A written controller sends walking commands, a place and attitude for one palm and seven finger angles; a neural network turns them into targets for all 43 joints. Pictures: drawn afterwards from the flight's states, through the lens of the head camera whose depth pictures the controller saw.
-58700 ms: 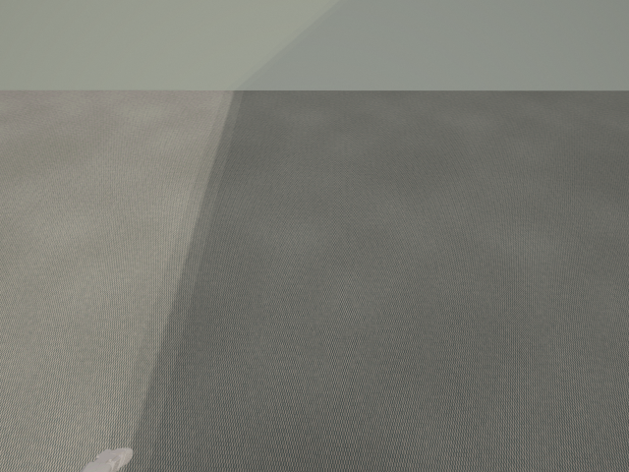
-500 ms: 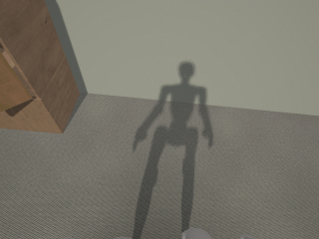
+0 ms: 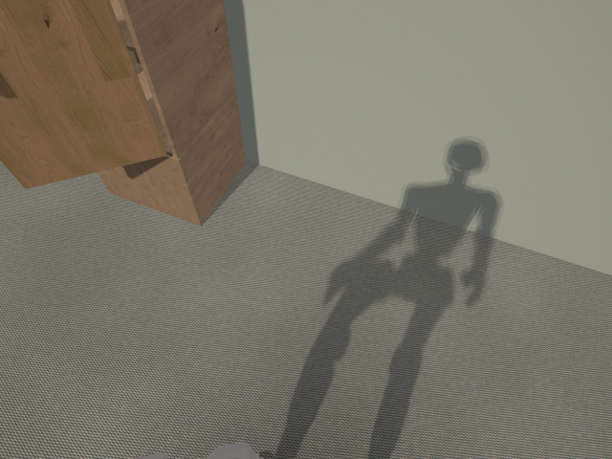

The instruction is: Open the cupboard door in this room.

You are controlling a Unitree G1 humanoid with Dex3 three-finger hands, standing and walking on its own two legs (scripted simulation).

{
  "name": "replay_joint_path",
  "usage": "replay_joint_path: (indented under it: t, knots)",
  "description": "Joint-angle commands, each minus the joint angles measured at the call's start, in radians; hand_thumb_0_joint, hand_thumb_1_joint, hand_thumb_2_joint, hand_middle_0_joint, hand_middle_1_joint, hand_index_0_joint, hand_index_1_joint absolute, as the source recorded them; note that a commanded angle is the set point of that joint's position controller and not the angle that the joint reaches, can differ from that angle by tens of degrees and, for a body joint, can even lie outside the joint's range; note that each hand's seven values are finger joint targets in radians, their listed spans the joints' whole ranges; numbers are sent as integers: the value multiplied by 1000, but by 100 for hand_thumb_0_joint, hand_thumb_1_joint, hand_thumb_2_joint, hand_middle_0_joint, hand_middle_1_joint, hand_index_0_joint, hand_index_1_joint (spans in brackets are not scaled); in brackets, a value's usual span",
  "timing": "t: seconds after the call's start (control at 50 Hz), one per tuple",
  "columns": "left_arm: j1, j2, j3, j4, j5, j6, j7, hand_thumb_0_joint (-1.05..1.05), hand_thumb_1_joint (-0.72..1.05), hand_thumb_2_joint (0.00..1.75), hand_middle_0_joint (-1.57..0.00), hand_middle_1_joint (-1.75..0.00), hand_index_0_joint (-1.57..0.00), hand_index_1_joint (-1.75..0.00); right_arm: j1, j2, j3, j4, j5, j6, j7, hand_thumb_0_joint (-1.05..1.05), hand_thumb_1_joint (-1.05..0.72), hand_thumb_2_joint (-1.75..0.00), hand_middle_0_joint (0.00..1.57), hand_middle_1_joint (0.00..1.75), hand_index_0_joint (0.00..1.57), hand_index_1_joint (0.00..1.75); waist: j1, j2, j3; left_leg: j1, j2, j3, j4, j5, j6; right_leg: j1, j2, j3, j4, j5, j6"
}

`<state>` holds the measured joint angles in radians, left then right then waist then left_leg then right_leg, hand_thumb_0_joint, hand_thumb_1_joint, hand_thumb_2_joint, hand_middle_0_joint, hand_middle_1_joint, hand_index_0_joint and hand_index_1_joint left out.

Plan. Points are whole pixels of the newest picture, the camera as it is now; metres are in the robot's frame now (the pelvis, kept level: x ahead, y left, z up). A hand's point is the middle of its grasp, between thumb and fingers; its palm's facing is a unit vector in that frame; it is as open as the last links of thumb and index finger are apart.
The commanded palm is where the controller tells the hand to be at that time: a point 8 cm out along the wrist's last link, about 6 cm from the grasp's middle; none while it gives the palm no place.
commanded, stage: turn to face it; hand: left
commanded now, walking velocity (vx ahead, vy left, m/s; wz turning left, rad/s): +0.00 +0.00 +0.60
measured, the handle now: out of the picture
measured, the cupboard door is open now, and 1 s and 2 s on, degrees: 44 44 44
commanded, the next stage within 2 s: take the last steps up to it in 0.60 s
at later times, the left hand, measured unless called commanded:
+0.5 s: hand out of the picture +0.06 +0.19 -0.15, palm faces +0.27 -0.92 -0.29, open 7.4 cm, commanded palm none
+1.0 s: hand out of the picture +0.02 +0.21 -0.16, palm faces +0.45 -0.87 -0.21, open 7.4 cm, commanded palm none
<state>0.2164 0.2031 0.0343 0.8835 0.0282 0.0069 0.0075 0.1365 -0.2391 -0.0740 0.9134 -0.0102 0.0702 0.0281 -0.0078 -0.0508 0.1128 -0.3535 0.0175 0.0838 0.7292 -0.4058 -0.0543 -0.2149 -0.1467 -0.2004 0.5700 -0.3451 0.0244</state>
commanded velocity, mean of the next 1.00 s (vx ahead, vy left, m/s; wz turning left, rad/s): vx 0.10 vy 0.05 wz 0.35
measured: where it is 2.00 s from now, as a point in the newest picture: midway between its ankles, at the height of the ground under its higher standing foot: (228, 425)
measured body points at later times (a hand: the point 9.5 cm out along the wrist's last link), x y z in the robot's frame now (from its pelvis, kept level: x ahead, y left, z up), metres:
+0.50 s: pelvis +0.02 -0.03 +0.00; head +0.05 -0.04 +0.44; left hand +0.05 +0.24 -0.13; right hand +0.15 -0.26 -0.16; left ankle -0.03 +0.09 -0.68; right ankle +0.04 -0.15 -0.73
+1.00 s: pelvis +0.04 +0.00 +0.01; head +0.06 +0.01 +0.46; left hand -0.01 +0.25 -0.14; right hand +0.18 -0.20 -0.15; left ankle -0.02 +0.08 -0.73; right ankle +0.11 -0.12 -0.70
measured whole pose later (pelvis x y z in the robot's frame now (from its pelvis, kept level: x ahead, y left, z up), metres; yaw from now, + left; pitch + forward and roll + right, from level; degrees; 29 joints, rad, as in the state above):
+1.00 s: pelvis +0.04 +0.00 +0.01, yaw +25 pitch -1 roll -1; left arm 0.20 0.21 0.06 0.97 0.02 0.02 -0.03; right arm 0.25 -0.18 -0.03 1.00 -0.03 -0.01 -0.01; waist 0.01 0.01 0.05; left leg -0.17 -0.01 0.00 0.47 -0.29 0.03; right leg -0.39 -0.07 -0.08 0.83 -0.44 0.04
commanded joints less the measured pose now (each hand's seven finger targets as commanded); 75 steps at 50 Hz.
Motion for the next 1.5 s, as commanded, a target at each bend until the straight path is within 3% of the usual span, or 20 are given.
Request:
replay_joint_path:
  t: [0.0, 0.02, 0.04, 0.32, 0.34, 0.38, 0.46, 0.64, 0.68, 0.72, 0.74, 0.88, 1.0, 1.04, 1.06, 1.2, 1.32, 1.4, 1.44, 1.48]
  knots:
    - [25, 201, 71, -68, -21, -4, 10, 0, 90, 90, -20, -30, -20, -30, 94, -148, -29, -68, -6, -50, -3, 0, -90, -90, 20, 30, 20, 30, -48, 66, -239, 308, 98, -129, -308, 392, 75, -75, -132, 25, 206, 400, 13]
    - [-17, 122, 48, -112, -28, 1, 4, 0, 90, 90, -20, -30, -20, -30, 172, -260, -58, -57, -12, -54, -14, 0, -90, -90, 20, 30, 20, 30, -92, 373, -246, 424, 370, -504, -344, 798, 236, -354, 20, 18, 443, -275, 88]
    - [-83, 139, 43, -130, -18, 15, 11, 0, 90, 90, -20, -30, -20, -30, 223, -283, -61, -28, -10, -45, -26, 0, -90, -90, 20, 30, 20, 30, -108, 282, -265, 405, 415, -513, -326, 856, 313, -380, 25, 153, 563, -339, 65]
    - [6, 115, 48, -54, -21, 17, 7, 0, 90, 90, -20, -30, -20, -30, 3, -183, -37, -73, -15, -40, -41, 0, -90, -90, 20, 30, 20, 30, 22, 225, -155, 48, 154, -372, -300, 451, 178, 11, 135, 145, 38, 11, 44]
    - [49, 133, 55, -43, -20, 9, 11, 0, 90, 90, -20, -30, -20, -30, -14, -170, -36, -80, -8, -38, -38, 0, -90, -90, 20, 30, 20, 30, 47, 172, -163, -15, 118, -356, -249, 379, 143, 114, 119, 156, -99, 98, 38]
    - [85, 281, 83, -44, 3, -8, 24, 0, 90, 90, -20, -30, -20, -30, -20, -64, -22, -117, 4, -37, -28, 0, -90, -90, 20, 30, 20, 30, 73, -280, -137, -245, -103, -108, 140, -147, 17, 196, -289, 569, -328, 144, -117]
    - [-61, 181, 47, -78, -7, -8, 23, 0, 90, 90, -20, -30, -20, -30, 6, -89, -32, -58, -11, -9, -10, 0, -90, -90, 20, 30, 20, 30, -7, -204, -42, -201, 2, -135, 505, -38, 16, -52, -182, 345, -307, 153, -136]
    - [86, 210, 62, 8, -5, -22, 21, 0, 90, 90, -20, -30, -20, -30, 0, -14, 13, -30, 4, -48, -18, 0, -90, -90, 20, 30, 20, 30, 34, -126, -170, 34, -41, 8, -158, 50, 9, 174, -163, 194, -83, 698, -110]
    - [56, 176, 53, 11, -21, -17, 14, 0, 90, 90, -20, -30, -20, -30, 72, -69, 4, 1, 0, -62, -22, 0, -90, -90, 20, 30, 20, 30, -10, -27, -205, 258, 27, -58, -331, 339, 43, 27, -101, 131, 41, 526, -24]
    - [13, 88, 30, -35, -26, -2, 11, 0, 90, 90, -20, -30, -20, -30, 159, -208, -24, 11, -16, -62, -40, 0, -90, -90, 20, 30, 20, 30, -53, 335, -223, 368, 359, -431, -374, 697, 268, -257, 53, 85, 345, -303, 53]
    - [-24, 100, 35, -50, -15, 6, 11, 0, 90, 90, -20, -30, -20, -30, 170, -215, -22, 18, -24, -54, -41, 0, -90, -90, 20, 30, 20, 30, -64, 272, -198, 307, 372, -419, -392, 442, 304, -272, 52, 136, 456, -319, 29]
    - [-80, 68, 37, -3, -9, -9, -31, 0, 90, 90, -20, -30, -20, -30, 153, -132, 2, 35, -16, -97, -53, 0, -90, -90, 20, 30, 20, 30, -19, 201, -89, 254, 202, -290, -446, 315, 245, -314, 56, 135, 381, -104, 17]
    - [89, 83, 53, 56, -6, -24, -32, 0, 90, 90, -20, -30, -20, -30, 83, -122, 1, 32, -9, -85, -40, 0, -90, -90, 20, 30, 20, 30, 79, 118, -88, -36, 108, -229, -312, 4, 181, 147, 111, 77, -49, 33, 13]
    - [259, 247, 92, 97, 8, -42, -10, 0, 90, 90, -20, -30, -20, -30, 60, -16, 15, -14, 5, -90, -27, 0, -90, -90, 20, 30, 20, 30, 162, -365, -91, -384, -78, -32, 180, -223, 69, 393, -317, 617, -374, -245, -110]
    - [261, 250, 86, 89, -7, -39, 1, 0, 90, 90, -20, -30, -20, -30, 6, -88, 2, -33, -14, -78, -20, 0, -90, -90, 20, 30, 20, 30, 152, -272, -23, -394, -12, -133, 373, -188, 64, 215, -398, 751, -484, -411, -175]
    - [95, 130, 54, 75, -5, -78, 2, 0, 90, 90, -20, -30, -20, -30, 57, -3, 1, 28, -15, -51, 18, 0, -90, -90, 20, 30, 20, 30, 20, -95, 1, -248, 82, -58, 308, 196, 3, 5, -204, 224, -454, -21, -91]
    - [185, 164, 62, 147, 2, -80, -3, 0, 90, 90, -20, -30, -20, -30, -35, 28, 16, -10, -8, -82, 31, 0, -90, -90, 20, 30, 20, 30, 70, -111, -39, -147, 45, 29, -62, 174, 9, 121, -207, 136, -361, 183, -98]
    - [145, 152, 64, 151, 1, -62, -6, 0, 90, 90, -20, -30, -20, -30, 159, -36, 5, 36, -13, -104, 14, 0, -90, -90, 20, 30, 20, 30, -30, -34, -101, 241, -9, 75, -262, 164, 44, -40, -147, 60, -118, 185, -55]
    - [149, 42, 39, 99, -10, -53, -15, 0, 90, 90, -20, -30, -20, -30, 427, -223, -43, 99, -24, -114, -21, 0, -90, -90, 20, 30, 20, 30, -123, 447, -267, 537, 335, -435, -432, 47, 184, -375, 80, -13, 474, -288, 14]
    - [18, 39, 31, 63, -9, -55, -11, 0, 90, 90, -20, -30, -20, -30, 377, -190, -28, 93, -21, -109, -41, 0, -90, -90, 20, 30, 20, 30, -107, 246, -179, 431, 371, -435, -485, 66, 241, -495, 17, 140, 719, -188, -33]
